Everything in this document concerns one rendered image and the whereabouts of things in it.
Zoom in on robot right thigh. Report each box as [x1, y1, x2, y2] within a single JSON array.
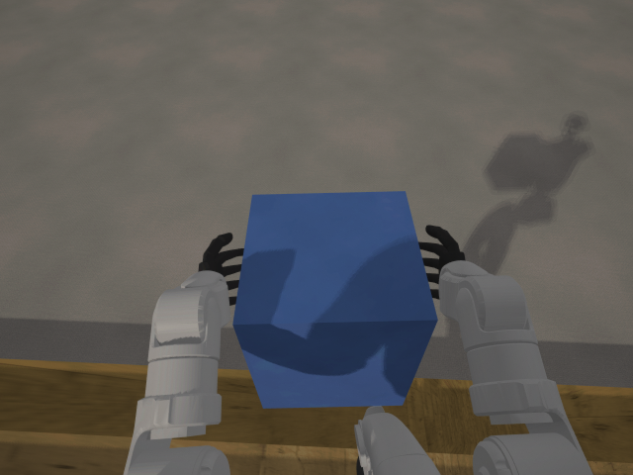
[[354, 413, 441, 475]]

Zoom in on robot left forearm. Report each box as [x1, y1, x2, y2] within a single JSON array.
[[124, 270, 231, 475]]

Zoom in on robot left upper arm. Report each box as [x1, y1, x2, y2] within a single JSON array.
[[127, 445, 230, 475]]

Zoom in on robot left hand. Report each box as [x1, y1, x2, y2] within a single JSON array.
[[198, 233, 244, 306]]

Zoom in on robot right forearm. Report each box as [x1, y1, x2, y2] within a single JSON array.
[[438, 260, 593, 475]]

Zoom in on robot right shin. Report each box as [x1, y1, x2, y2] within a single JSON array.
[[363, 406, 385, 475]]

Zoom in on carton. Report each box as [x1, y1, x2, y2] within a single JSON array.
[[232, 191, 438, 409]]

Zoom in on robot right upper arm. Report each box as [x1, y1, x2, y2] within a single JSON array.
[[473, 432, 591, 475]]

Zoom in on robot right hand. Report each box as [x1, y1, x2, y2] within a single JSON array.
[[418, 225, 466, 300]]

